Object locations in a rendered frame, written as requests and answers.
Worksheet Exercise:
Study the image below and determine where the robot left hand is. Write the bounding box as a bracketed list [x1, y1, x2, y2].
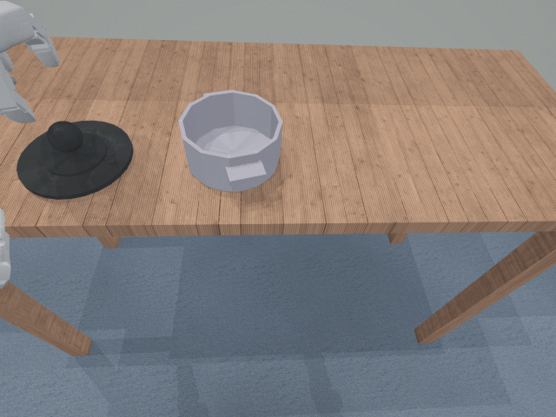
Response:
[0, 1, 60, 123]

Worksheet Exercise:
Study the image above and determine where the lid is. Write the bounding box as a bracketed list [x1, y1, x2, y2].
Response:
[17, 121, 133, 200]

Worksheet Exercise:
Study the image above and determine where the pot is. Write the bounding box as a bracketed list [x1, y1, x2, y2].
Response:
[178, 89, 282, 192]

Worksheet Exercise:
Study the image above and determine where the table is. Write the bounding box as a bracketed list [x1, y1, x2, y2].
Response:
[0, 36, 556, 356]

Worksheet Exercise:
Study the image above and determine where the knob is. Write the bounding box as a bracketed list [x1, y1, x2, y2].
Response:
[47, 121, 83, 153]

